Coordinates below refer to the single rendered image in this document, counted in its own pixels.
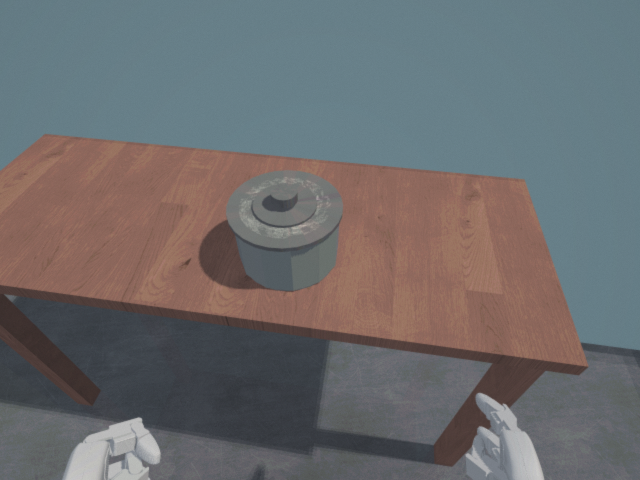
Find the left robot hand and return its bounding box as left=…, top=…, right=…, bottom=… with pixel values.
left=62, top=417, right=161, bottom=480

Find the lid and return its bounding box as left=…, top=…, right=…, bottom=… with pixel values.
left=226, top=170, right=343, bottom=252

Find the right robot hand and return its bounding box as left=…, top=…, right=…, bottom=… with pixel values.
left=466, top=393, right=544, bottom=480

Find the pot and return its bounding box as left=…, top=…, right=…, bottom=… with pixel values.
left=235, top=226, right=339, bottom=291

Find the table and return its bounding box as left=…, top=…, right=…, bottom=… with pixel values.
left=0, top=134, right=589, bottom=467

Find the knob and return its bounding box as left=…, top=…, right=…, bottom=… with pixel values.
left=270, top=183, right=298, bottom=209

